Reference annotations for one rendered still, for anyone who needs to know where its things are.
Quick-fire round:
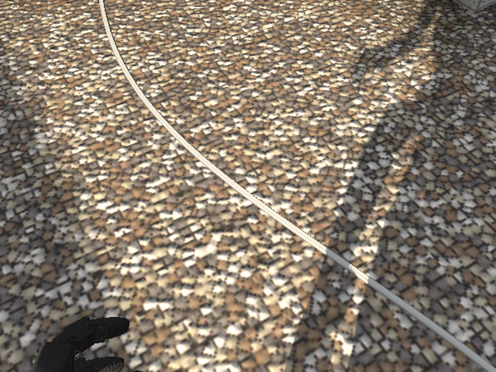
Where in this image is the left robot hand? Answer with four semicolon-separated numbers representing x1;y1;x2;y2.
30;317;142;372

